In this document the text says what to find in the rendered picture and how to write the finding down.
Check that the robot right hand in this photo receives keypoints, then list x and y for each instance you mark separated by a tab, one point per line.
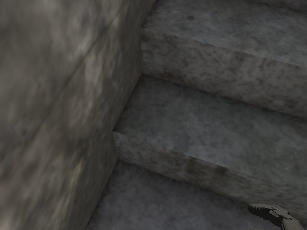
276	215

